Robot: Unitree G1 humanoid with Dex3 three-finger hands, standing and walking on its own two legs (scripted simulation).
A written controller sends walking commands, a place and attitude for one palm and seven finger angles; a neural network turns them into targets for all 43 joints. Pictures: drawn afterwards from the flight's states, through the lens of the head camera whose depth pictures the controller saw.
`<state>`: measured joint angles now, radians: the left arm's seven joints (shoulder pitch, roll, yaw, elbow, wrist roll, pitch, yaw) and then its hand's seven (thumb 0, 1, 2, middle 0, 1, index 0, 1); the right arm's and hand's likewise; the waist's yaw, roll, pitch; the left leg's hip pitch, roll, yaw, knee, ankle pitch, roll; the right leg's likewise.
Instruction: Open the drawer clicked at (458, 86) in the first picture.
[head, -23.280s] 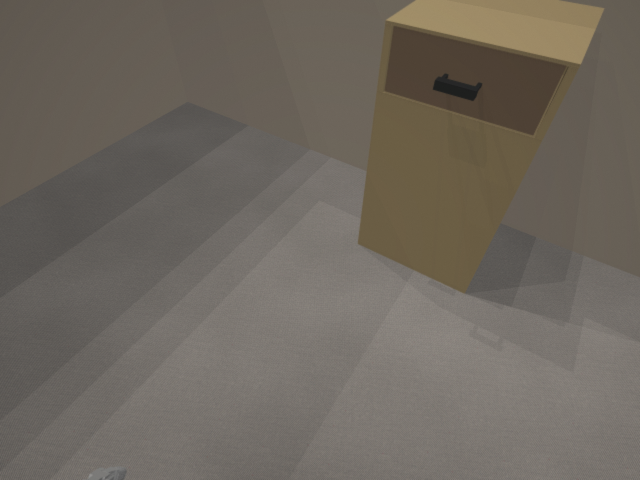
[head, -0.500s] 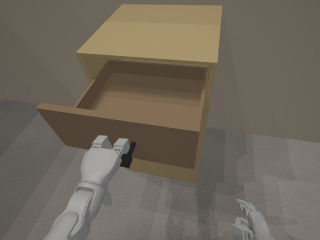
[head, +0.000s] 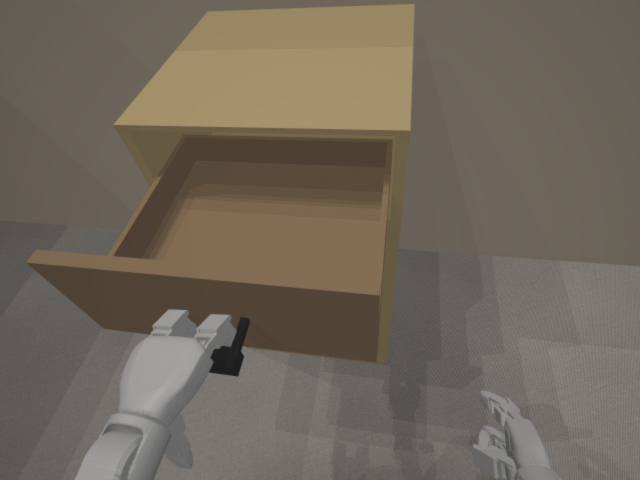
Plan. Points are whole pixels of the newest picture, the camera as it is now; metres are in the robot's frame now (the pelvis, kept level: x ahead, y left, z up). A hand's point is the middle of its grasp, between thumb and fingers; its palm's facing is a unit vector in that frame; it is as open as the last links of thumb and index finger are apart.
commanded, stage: open the thumb to release the handle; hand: left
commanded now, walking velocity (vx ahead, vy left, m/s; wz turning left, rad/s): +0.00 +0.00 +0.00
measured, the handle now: (203, 339) +0.27 +0.18 +0.03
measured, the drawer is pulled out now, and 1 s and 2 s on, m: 0.27 0.22 0.22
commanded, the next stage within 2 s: lift the hand off the handle in 0.76 s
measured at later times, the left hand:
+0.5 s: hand (213, 340) +0.28 +0.17 +0.02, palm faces +0.03 -0.07 -1.00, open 14.0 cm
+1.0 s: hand (210, 348) +0.27 +0.17 +0.02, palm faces +0.03 -0.08 -1.00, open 14.0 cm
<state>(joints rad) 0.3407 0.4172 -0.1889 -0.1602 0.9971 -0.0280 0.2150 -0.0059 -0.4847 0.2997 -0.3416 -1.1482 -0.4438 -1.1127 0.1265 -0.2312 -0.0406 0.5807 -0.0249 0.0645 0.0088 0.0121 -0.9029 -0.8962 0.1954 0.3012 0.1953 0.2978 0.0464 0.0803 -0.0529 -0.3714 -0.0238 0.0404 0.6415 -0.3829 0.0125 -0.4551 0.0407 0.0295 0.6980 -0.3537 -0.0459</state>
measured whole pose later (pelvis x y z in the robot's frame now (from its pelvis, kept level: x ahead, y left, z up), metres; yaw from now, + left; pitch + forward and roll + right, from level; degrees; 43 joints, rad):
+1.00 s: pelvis -0.01 -0.01 -0.01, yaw +0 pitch +9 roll +2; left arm 0.10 0.33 -0.16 0.08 1.07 -0.01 0.33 -0.01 -0.49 0.30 -0.39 -0.73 -0.51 -0.60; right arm 0.14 -0.24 -0.04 0.61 0.01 0.12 0.00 0.01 -0.90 -0.90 0.19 0.30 0.19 0.30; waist 0.04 0.06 -0.10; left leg -0.48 -0.02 0.05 0.70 -0.39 0.01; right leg -0.57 0.04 0.04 0.77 -0.36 -0.05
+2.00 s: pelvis -0.01 +0.00 +0.00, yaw +2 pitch +8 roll +2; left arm 0.06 0.38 -0.22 0.10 1.05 -0.10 0.34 -0.01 -0.49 0.30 -0.48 -0.56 -0.51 -0.47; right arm 0.12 -0.23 -0.06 0.66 0.00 0.07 -0.01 0.01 -0.90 -0.90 0.20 0.30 0.19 0.30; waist 0.07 0.08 -0.06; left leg -0.43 -0.04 0.00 0.66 -0.37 0.01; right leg -0.50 0.02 -0.01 0.71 -0.35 -0.05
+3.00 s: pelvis -0.02 +0.00 -0.01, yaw +2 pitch +9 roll +1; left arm -0.22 0.30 -0.25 0.39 1.09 0.01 0.34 -0.01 -0.49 0.30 -0.26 -0.53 -0.34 -0.45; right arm 0.13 -0.22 -0.03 0.64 0.02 0.15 -0.02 0.01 -0.90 -0.90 0.20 0.30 0.20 0.30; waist 0.04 0.05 -0.10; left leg -0.49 -0.03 0.01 0.70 -0.36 0.02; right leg -0.55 0.03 0.00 0.73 -0.33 -0.04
